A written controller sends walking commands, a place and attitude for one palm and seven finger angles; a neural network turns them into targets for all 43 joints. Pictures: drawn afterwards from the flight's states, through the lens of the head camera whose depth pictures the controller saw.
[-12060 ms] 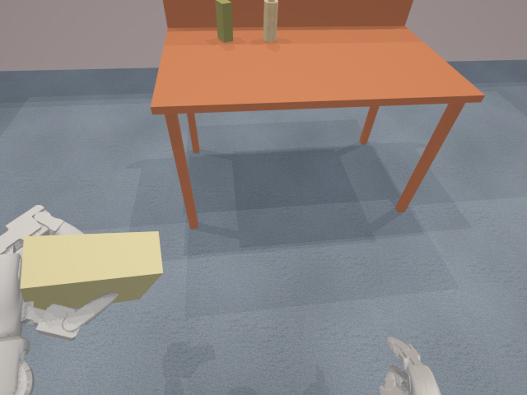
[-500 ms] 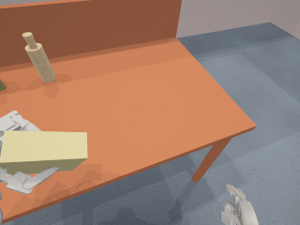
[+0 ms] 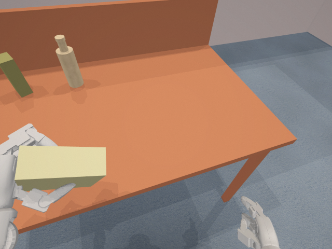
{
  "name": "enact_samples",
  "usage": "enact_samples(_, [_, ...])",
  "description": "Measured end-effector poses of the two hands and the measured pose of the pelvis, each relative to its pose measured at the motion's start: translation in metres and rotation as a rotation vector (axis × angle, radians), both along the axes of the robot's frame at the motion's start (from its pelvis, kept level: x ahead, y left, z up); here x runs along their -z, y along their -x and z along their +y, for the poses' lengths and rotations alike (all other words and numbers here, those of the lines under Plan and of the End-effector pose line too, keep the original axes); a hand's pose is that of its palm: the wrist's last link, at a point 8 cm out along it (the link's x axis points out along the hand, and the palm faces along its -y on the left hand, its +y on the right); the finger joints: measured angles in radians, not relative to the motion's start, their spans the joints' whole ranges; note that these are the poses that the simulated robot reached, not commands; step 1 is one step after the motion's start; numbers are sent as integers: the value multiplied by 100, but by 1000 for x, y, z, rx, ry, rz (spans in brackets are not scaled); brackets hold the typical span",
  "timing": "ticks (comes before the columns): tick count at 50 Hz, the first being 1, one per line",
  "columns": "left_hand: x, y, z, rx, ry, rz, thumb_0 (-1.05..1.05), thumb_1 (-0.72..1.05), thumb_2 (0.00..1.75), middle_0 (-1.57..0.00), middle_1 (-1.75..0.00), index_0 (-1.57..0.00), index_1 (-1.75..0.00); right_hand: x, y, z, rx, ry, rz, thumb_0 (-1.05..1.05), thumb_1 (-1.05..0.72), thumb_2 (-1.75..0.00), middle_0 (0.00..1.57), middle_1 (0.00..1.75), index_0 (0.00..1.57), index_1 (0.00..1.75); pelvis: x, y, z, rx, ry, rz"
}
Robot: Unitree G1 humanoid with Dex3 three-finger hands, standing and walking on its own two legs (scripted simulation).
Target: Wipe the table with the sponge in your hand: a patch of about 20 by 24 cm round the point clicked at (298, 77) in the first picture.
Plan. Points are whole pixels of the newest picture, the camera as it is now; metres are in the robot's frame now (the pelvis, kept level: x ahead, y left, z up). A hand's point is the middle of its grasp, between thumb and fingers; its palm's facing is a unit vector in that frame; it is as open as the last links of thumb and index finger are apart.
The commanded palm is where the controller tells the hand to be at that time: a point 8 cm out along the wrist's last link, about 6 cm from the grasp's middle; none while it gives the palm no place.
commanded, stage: come to a stop and stand still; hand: left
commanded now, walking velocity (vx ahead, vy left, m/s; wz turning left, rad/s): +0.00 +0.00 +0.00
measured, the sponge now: (74, 169) +0.23 +0.20 +0.13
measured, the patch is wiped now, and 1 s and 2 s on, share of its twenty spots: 0.00 0.00 0.00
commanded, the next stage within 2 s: look again from close up in 0.80 s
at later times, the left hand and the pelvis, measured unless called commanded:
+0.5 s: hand (18, 170) +0.20 +0.27 +0.16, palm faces +0.38 -0.83 -0.40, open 9.5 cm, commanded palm +0.14 +0.30 +0.18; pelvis -0.01 +0.02 +0.00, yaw +1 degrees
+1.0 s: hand (24, 163) +0.22 +0.27 +0.16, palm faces +0.37 -0.84 -0.39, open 9.5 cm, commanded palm +0.16 +0.30 +0.18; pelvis +0.00 +0.02 +0.00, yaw +1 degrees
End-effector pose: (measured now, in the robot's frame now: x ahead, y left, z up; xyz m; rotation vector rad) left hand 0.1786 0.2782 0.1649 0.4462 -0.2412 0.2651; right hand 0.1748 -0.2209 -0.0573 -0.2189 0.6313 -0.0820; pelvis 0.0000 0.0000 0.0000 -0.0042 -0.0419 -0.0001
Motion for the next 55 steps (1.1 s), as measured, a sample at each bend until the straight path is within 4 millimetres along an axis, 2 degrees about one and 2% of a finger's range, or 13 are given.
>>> enact_samples(6, [-7, 20, 32, -92, -21, -64, -1, -44, 102, -80, -138, -80, -137, 1, 13, 23, -43, 9, 6, 1, -90, -90, 20, 30, 20, 30, 0, 13, 10, -15, 3, -3])
enact_samples(9, [-10, 27, 40, -128, -12, -101, -1, -44, 102, -79, -138, -80, -137, 3, 18, 32, -70, 0, 9, 1, -90, -90, 20, 30, 20, 30, 0, 17, 14, -22, 2, -5])
enact_samples(16, [-5, 28, 35, -113, 8, -89, -1, -44, 102, -79, -138, -80, -137, 7, 22, 43, -94, -13, 23, 2, -90, -90, 20, 30, 20, 30, 0, 19, 19, -28, 12, -3])
enact_samples(23, [-4, 17, 34, -74, -22, -52, -1, -44, 102, -79, -138, -80, -137, 4, 20, 36, -64, 5, 30, 2, -90, -90, 20, 30, 20, 30, -3, 15, 21, -22, 18, 7])
enact_samples(35, [-8, 7, 34, -53, -34, -35, -1, -44, 102, -79, -138, -80, -137, -2, 5, 21, -21, 37, 28, 2, -90, -90, 20, 30, 20, 30, -4, 2, 22, -19, 17, 18])
enact_samples(45, [-5, 3, 33, -64, -11, -25, -1, -44, 102, -79, -138, -80, -137, -5, -10, 26, -35, 31, 10, 1, -90, -90, 20, 30, 20, 30, -4, -3, 20, -18, 17, 23])
enact_samples(55, [-8, -1, 31, -63, -18, -18, -1, -44, 102, -79, -138, -80, -137, -1, -12, 30, -41, 16, 23, 1, -90, -90, 20, 30, 20, 30, -5, -6, 19, -21, 16, 29])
